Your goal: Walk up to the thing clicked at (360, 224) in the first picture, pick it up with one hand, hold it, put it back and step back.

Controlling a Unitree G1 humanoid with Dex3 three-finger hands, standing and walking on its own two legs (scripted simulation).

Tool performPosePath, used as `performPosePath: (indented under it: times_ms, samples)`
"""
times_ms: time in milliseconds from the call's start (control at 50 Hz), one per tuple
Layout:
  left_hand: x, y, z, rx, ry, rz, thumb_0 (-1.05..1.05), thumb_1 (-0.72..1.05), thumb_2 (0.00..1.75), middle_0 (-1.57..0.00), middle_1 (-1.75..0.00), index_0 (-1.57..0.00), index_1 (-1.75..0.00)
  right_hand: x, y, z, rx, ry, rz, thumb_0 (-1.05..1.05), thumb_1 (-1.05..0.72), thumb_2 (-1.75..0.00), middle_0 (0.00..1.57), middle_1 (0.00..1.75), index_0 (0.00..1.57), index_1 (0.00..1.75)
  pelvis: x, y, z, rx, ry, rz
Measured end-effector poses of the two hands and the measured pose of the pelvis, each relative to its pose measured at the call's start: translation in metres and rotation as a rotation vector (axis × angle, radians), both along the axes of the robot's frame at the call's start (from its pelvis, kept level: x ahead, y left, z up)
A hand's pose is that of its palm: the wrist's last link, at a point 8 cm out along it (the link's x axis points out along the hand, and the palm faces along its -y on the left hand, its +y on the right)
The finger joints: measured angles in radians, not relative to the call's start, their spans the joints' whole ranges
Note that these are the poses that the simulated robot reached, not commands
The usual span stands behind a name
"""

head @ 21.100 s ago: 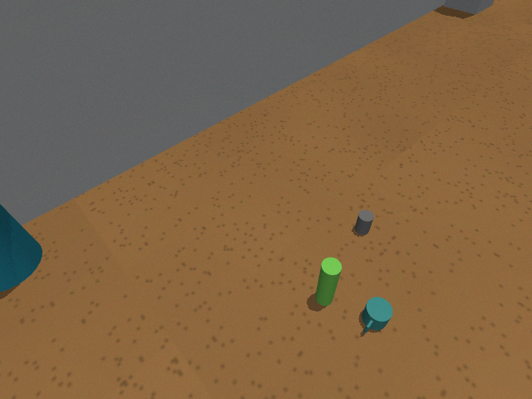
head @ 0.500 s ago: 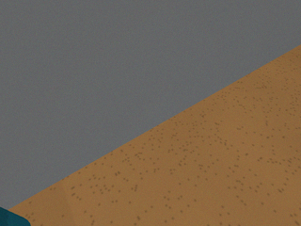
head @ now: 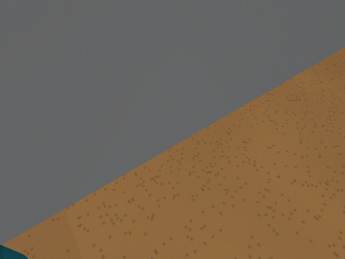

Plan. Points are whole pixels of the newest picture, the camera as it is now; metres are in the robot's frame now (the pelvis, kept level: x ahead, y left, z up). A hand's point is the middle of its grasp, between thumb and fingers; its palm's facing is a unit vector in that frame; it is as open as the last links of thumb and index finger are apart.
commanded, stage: stand
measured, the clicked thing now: out of the picture +0.13 -0.72 -0.73
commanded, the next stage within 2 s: walk up in 0.24 s
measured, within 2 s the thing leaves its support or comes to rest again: neither
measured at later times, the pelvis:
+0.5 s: pelvis -0.02 +0.06 -0.02, yaw -13 degrees
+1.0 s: pelvis -0.01 +0.04 -0.02, yaw -32 degrees
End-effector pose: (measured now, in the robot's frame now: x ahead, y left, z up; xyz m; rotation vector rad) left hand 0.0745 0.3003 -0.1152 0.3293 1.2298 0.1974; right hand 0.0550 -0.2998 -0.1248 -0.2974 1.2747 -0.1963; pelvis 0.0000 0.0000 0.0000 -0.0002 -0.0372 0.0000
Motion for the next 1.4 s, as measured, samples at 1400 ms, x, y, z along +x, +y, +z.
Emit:
performPosePath:
  times_ms: [1400]
  samples:
    - [0.199,-0.091,-0.023,-0.036,-0.112,-0.756,0.0,0.9,0.9,-0.21,-0.3,-0.2,-0.3,-0.198,0.051,0.007,-0.153,-0.093,-0.659,0.01,-0.9,-0.9,0.21,0.3,0.2,0.3,0.006,0.037,-0.03,0.016,-0.012,-0.733]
